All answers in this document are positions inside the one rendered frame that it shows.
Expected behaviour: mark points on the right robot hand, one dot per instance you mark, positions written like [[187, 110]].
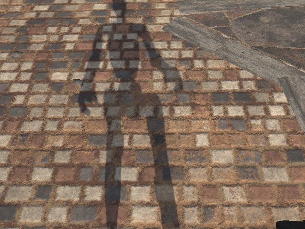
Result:
[[290, 224]]

